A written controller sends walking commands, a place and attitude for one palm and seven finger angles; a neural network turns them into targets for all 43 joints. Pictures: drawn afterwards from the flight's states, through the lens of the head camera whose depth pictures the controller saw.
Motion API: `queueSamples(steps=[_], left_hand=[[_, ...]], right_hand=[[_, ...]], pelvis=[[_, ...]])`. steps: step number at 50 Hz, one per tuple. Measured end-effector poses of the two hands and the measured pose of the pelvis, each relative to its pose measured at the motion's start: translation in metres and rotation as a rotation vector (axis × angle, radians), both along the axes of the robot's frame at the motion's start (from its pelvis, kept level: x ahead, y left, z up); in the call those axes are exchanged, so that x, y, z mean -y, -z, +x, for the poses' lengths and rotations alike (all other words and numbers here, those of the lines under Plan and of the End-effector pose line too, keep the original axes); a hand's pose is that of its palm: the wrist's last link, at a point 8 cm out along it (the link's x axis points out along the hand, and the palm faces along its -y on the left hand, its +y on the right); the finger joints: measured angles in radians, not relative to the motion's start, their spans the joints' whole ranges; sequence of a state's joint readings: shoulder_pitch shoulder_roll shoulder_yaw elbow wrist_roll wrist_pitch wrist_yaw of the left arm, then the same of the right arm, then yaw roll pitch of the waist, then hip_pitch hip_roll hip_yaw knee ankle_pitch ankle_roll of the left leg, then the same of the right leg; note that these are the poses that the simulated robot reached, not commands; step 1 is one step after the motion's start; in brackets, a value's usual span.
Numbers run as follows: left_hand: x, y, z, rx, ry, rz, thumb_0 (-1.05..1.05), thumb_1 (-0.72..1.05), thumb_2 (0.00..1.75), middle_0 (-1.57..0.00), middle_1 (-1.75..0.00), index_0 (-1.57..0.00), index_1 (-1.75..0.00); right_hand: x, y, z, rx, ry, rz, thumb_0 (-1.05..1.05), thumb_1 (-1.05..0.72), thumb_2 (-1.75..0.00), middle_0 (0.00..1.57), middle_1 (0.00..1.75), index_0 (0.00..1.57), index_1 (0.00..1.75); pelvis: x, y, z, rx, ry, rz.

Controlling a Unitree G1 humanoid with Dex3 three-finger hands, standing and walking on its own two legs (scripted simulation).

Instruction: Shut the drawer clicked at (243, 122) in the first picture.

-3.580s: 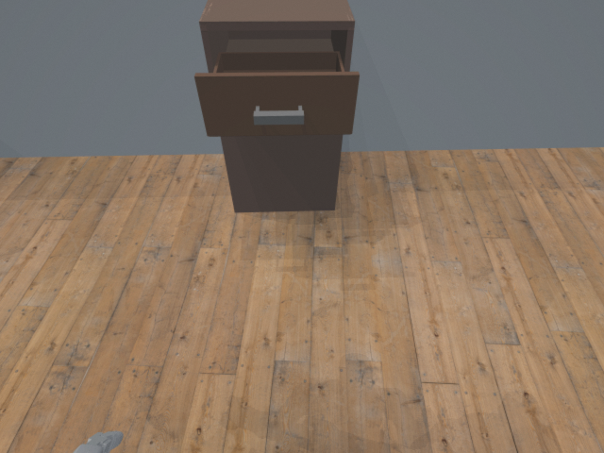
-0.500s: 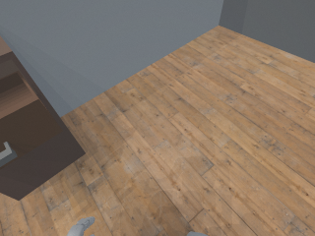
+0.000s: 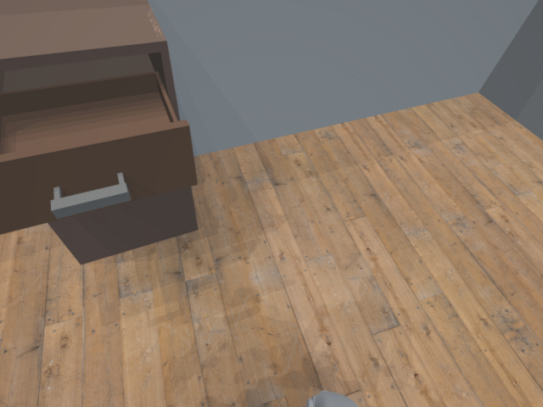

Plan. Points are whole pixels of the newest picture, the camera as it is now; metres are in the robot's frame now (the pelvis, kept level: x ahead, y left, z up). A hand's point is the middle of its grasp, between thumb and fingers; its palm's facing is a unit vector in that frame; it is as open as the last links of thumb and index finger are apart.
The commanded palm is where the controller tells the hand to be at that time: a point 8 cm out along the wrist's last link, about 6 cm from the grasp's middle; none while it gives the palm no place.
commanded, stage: turn to face it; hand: left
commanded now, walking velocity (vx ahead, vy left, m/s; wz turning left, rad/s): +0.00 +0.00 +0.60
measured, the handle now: (91, 192) +0.48 +0.38 -0.05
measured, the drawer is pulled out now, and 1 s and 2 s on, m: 0.29 0.29 0.29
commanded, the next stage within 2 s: take the last steps up to it in 0.58 s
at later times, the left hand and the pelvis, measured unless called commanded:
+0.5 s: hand out of the picture +0.00 +0.15 -0.14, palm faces +0.32 -0.90 -0.29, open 7.4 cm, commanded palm none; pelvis -0.02 -0.06 +0.01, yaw +17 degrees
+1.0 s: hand out of the picture -0.12 +0.16 -0.17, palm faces +0.46 -0.87 -0.17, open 7.4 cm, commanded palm none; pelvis -0.03 -0.01 +0.01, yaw +24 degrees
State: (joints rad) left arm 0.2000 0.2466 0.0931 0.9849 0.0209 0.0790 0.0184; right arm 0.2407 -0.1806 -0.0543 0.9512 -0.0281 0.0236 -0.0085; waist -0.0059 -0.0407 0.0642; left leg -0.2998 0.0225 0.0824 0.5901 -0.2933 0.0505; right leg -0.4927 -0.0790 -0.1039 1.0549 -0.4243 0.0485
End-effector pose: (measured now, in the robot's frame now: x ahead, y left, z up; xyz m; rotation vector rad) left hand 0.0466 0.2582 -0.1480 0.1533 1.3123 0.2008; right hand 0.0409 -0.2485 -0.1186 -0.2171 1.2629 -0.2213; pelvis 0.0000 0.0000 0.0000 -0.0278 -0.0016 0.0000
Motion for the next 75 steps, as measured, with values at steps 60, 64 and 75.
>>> queueSamples(steps=[60,64,75], left_hand=[[0.019,-0.007,-0.093,0.016,-0.365,-0.070,0.01,0.91,0.90,-0.20,-0.30,-0.20,-0.30],[0.012,-0.009,-0.030,0.065,-0.308,-0.055,0.01,0.91,0.90,-0.20,-0.30,-0.20,-0.30],[0.019,-0.011,0.082,0.196,-0.317,0.007,0.00,0.90,0.90,-0.20,-0.30,-0.20,-0.30]], right_hand=[[-0.023,-0.003,-0.004,-0.219,-0.334,0.004,0.00,-0.92,-0.90,0.20,0.30,0.21,0.30],[-0.019,0.002,-0.023,-0.330,-0.277,0.026,0.01,-0.91,-0.90,0.20,0.30,0.20,0.30],[-0.012,0.029,0.077,-0.358,-0.267,0.074,0.01,-0.91,-0.90,0.20,0.30,0.21,0.30]], pelvis=[[-0.006,-0.011,0.011,0.023,-0.417,0.026],[-0.005,-0.006,0.038,0.017,-0.415,0.033],[0.006,0.008,0.129,0.040,-0.425,0.022]])
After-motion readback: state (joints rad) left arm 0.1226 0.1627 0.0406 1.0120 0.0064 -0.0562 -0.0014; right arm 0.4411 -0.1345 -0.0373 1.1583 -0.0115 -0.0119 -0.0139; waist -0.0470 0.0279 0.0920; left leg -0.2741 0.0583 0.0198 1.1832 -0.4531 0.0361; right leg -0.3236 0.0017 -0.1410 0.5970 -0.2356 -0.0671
